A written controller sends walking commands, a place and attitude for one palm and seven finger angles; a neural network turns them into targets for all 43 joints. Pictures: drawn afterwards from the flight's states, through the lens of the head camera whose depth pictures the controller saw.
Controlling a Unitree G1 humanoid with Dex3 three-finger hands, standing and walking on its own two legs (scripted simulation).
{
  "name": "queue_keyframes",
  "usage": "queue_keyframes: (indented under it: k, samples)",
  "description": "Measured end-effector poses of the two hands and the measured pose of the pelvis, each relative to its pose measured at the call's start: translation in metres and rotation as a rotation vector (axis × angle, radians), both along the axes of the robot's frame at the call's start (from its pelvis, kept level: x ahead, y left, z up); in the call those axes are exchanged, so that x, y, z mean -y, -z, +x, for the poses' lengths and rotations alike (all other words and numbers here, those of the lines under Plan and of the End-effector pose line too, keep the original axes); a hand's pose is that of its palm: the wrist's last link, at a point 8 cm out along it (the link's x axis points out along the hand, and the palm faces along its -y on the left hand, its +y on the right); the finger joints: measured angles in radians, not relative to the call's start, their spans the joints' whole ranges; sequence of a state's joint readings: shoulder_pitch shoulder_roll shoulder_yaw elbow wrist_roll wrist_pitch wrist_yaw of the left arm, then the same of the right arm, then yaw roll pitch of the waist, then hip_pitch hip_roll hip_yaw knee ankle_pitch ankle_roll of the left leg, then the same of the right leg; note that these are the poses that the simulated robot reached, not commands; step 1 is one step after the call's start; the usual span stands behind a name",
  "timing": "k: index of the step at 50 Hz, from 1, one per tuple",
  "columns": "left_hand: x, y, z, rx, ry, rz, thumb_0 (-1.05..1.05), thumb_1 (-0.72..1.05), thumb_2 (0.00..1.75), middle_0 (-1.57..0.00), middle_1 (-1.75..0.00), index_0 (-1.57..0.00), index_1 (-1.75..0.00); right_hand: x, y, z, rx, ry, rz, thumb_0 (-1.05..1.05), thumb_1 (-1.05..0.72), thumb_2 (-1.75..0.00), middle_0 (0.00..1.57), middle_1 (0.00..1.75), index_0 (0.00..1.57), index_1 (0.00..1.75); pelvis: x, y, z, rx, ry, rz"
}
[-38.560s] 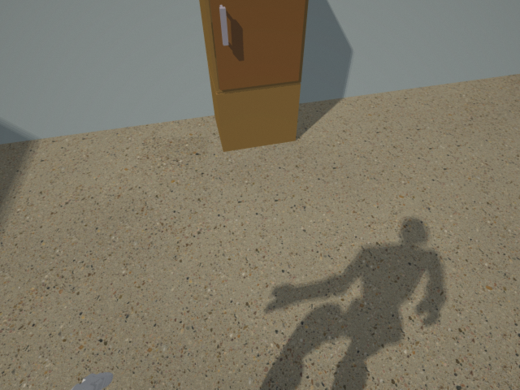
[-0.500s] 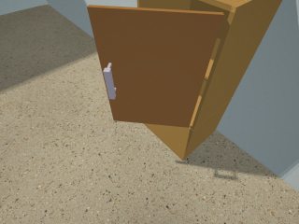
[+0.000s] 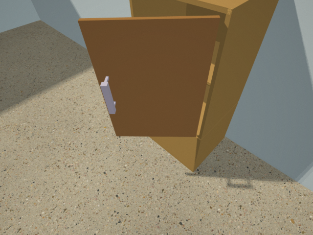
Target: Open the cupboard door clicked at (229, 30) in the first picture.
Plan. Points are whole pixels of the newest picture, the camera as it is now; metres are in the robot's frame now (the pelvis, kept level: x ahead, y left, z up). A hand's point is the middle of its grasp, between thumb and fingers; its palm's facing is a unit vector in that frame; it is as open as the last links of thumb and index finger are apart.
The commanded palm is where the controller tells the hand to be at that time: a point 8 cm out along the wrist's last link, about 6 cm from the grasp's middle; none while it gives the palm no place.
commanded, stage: look again from close up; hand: left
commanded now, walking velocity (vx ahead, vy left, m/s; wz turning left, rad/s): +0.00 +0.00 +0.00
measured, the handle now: (109, 95) +0.61 +0.22 -0.03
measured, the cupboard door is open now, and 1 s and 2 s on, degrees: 42 42 42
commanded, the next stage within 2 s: shuffle to correct the standing spot in 0.18 s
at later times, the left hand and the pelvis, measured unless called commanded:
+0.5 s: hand out of the picture +0.00 +0.15 -0.18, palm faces +0.04 -0.98 -0.18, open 7.4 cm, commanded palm none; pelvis +0.02 -0.03 +0.00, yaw +1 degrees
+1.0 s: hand out of the picture +0.13 +0.16 -0.17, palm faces +0.03 -0.97 -0.24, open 7.4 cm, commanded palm none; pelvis +0.06 -0.03 +0.00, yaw +2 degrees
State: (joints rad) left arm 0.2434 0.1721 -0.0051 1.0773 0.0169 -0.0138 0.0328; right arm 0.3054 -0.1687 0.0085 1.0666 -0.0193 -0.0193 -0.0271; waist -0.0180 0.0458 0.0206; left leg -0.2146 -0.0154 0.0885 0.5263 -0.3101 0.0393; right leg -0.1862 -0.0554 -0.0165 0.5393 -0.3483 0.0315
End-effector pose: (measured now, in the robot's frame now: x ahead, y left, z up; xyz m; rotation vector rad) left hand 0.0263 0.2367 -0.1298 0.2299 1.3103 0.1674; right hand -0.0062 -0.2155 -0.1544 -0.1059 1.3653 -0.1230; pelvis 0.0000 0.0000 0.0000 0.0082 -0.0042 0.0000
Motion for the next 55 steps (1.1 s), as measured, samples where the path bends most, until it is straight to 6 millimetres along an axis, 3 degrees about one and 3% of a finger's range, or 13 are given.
queue_keyframes:
  k: [9,21,26,31,34,39,45,49,55]
  samples:
    - [0.012,-0.001,0.004,0.01,0.003,-0.008,0.01,0.91,0.89,-0.2,-0.3,-0.2,-0.3,0.016,-0.004,0.011,0.025,-0.005,-0.014,0.01,-0.92,-0.9,0.2,0.3,0.2,0.3,0.01,-0.002,0.001,0.001,0.008,0.011]
    - [0.038,0.01,-0.018,-0.041,-0.028,-0.06,0.01,0.91,0.89,-0.2,-0.3,-0.2,-0.3,0.044,-0.011,0.027,0.033,-0.028,-0.052,0.01,-0.91,-0.9,0.2,0.3,0.2,0.3,0.028,-0.001,0.005,0.003,0.003,0.006]
    - [0.041,0.018,-0.032,-0.076,-0.081,-0.088,0.01,0.91,0.89,-0.2,-0.3,-0.2,-0.3,0.045,-0.009,0.034,0.001,-0.046,-0.068,0.01,-0.91,-0.9,0.2,0.3,0.19,0.3,0.024,0.004,0.019,0.0,-0.015,-0.014]
    - [0.033,0.026,-0.041,-0.156,-0.106,-0.107,0.01,0.91,0.89,-0.2,-0.3,-0.2,-0.3,0.033,-0.013,0.05,0.011,-0.044,-0.083,0.01,-0.91,-0.9,0.2,0.3,0.19,0.3,0.014,0.007,0.037,-0.003,0.0,0.004]
    - [0.027,0.023,-0.029,-0.186,-0.082,-0.092,0.01,0.91,0.89,-0.2,-0.3,-0.2,-0.3,0.024,-0.014,0.048,0.018,-0.019,-0.079,0.01,-0.91,-0.9,0.2,0.3,0.2,0.3,0.011,0.005,0.044,-0.005,0.009,0.003]
    - [0.022,0.012,0.025,-0.088,-0.064,-0.055,0.01,0.91,0.89,-0.2,-0.3,-0.2,-0.3,0.011,-0.01,0.035,-0.076,-0.017,-0.03,0.0,-0.91,-0.9,0.2,0.3,0.2,0.3,0.014,0.0,0.051,-0.008,-0.01,0.008]
    - [0.025,0.005,0.08,0.048,-0.022,-0.005,0.01,0.91,0.89,-0.2,-0.3,-0.2,-0.3,0.022,0.004,0.047,-0.097,0.018,-0.001,0.01,-0.91,-0.9,0.2,0.3,0.2,0.3,0.026,0.005,0.061,-0.011,-0.02,0.013]
    - [0.03,0.004,0.095,0.092,-0.011,-0.009,0.01,0.91,0.89,-0.2,-0.3,-0.2,-0.3,0.03,0.001,0.069,-0.052,0.02,-0.021,0.01,-0.91,-0.9,0.2,0.3,0.2,0.3,0.029,0.003,0.059,-0.012,-0.036,0.013]
    - [0.032,0.016,0.093,0.115,-0.037,-0.062,0.0,0.91,0.89,-0.2,-0.3,-0.2,-0.3,0.032,-0.009,0.092,0.055,-0.002,-0.066,0.01,-0.92,-0.9,0.2,0.3,0.2,0.3,0.022,0.006,0.05,0.009,-0.026,0.014]
